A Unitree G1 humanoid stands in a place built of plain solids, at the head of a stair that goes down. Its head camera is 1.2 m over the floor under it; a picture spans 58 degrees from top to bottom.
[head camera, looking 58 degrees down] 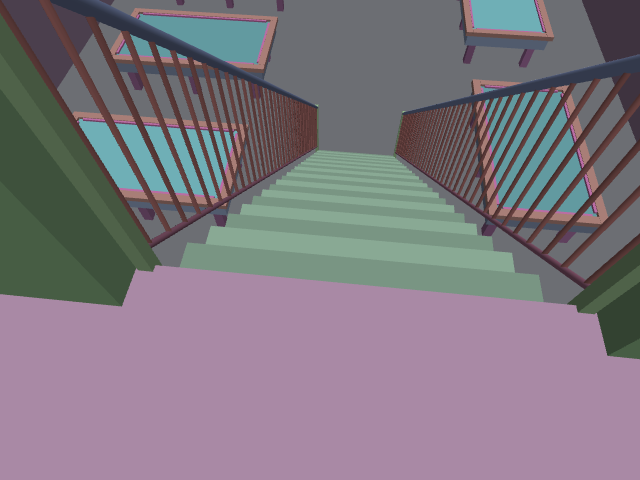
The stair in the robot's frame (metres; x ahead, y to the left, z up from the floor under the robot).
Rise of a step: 0.19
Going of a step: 0.20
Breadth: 1.30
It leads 6 degrees to the right of straight ahead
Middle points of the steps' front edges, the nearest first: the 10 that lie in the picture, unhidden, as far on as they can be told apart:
0.59 -0.12 0.00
0.79 -0.14 -0.19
0.99 -0.17 -0.38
1.19 -0.19 -0.57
1.40 -0.21 -0.75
1.60 -0.23 -0.94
1.80 -0.25 -1.13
2.00 -0.27 -1.32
2.20 -0.29 -1.51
2.41 -0.32 -1.70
